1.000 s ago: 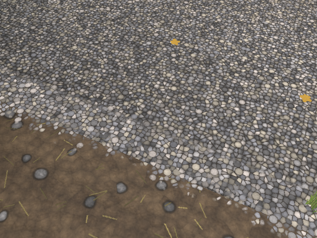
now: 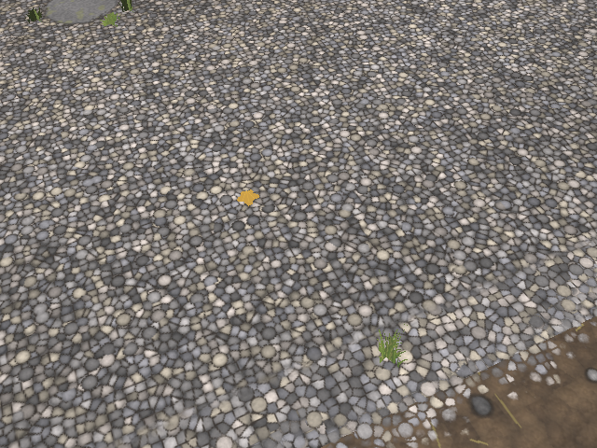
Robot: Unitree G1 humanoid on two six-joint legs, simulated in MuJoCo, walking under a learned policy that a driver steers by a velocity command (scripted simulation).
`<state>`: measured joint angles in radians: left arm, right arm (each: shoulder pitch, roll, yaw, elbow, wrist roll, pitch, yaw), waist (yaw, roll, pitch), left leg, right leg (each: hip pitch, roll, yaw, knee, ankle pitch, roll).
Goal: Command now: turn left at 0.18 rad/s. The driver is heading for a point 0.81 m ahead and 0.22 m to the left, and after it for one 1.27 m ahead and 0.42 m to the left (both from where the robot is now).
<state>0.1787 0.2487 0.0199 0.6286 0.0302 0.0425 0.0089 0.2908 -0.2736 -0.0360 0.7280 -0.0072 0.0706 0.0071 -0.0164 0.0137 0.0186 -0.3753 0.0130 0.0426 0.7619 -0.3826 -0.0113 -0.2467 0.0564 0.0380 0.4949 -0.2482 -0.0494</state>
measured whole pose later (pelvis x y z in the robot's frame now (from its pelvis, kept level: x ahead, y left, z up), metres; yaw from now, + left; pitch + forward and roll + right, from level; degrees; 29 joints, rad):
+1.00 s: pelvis +0.12 +0.12 +0.00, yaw +27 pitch +3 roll +0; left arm 0.47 0.28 0.05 0.85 0.00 -0.05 -0.02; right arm 0.14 -0.26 -0.02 0.67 -0.06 -0.07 0.01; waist 0.07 -0.02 -0.02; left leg -0.29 0.00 0.05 0.51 -0.28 0.02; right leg -0.35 -0.01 0.06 1.03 -0.36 -0.10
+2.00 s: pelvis +0.86 +0.30 +0.00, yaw +0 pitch +0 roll +0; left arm 0.08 0.29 0.01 0.72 0.05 -0.02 0.01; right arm 0.36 -0.28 -0.04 0.84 -0.01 -0.04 0.01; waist -0.05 -0.01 0.14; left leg -0.34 -0.13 -0.06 0.39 -0.05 0.09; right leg -0.56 0.03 0.09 1.15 -0.39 0.03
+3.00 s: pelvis +0.92 +0.27 +0.01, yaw +39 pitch -1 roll -1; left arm 0.34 0.29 0.05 0.79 0.01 0.07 -0.02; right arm 0.09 -0.20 0.01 0.68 -0.02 0.04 -0.03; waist 0.06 -0.04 0.07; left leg -0.16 -0.01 0.09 0.43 -0.25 0.06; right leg -0.41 -0.01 0.00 0.99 -0.42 0.03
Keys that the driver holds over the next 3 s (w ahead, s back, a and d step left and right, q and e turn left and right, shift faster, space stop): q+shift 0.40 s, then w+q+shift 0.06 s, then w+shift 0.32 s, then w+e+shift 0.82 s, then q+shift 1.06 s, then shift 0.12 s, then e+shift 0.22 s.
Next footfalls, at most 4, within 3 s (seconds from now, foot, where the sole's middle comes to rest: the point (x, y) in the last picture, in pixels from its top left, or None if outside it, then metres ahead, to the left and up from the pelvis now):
0.06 left None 0.03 0.11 -0.77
0.42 right None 0.08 -0.09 -0.77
0.92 left None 0.10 0.22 -0.77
1.36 right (212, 430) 0.55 0.23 -0.77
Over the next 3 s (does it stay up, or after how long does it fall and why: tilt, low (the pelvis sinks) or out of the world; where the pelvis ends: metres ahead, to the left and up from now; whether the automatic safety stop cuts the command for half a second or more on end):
stays up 0.92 0.27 0.01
